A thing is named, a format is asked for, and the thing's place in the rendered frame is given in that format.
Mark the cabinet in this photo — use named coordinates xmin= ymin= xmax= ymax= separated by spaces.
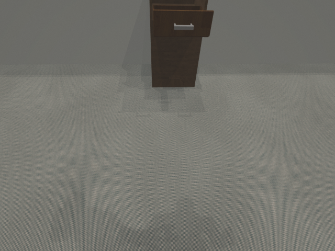
xmin=150 ymin=0 xmax=208 ymax=87

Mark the drawer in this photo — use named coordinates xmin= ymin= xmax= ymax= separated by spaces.
xmin=153 ymin=5 xmax=214 ymax=37

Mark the handle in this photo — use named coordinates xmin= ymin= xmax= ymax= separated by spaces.
xmin=174 ymin=23 xmax=194 ymax=30

